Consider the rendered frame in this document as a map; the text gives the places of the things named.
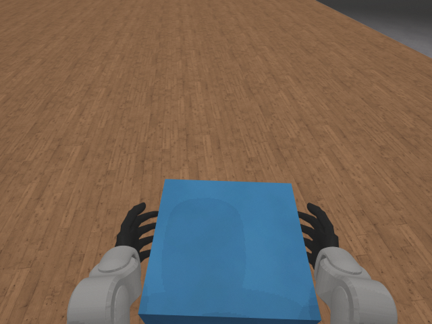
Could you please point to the robot left forearm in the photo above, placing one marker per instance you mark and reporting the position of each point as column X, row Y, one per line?
column 106, row 295

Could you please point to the carton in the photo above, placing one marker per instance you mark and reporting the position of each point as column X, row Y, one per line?
column 228, row 253

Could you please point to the left robot hand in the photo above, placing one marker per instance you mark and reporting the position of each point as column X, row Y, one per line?
column 130, row 231

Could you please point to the robot right forearm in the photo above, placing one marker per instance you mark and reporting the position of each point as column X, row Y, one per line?
column 350, row 293

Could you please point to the right robot hand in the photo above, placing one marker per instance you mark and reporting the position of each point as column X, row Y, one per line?
column 323, row 233

